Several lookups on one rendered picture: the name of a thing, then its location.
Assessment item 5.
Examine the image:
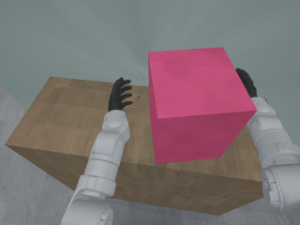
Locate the left robot hand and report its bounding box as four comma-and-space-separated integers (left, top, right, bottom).
108, 77, 133, 112

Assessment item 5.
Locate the right robot forearm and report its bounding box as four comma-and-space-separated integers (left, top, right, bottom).
247, 97, 300, 168

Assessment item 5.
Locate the right robot upper arm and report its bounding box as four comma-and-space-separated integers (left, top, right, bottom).
262, 163, 300, 225

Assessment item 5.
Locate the pedestal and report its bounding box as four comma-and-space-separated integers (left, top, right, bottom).
5, 76, 268, 216

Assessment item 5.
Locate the left robot forearm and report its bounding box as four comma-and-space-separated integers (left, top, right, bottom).
60, 110, 130, 225

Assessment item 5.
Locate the right robot hand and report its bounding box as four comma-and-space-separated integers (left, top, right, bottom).
236, 68, 258, 98

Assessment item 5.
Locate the carton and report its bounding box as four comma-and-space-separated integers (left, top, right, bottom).
148, 47, 258, 164

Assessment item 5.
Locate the left robot upper arm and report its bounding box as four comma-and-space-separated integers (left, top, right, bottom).
62, 199, 113, 225

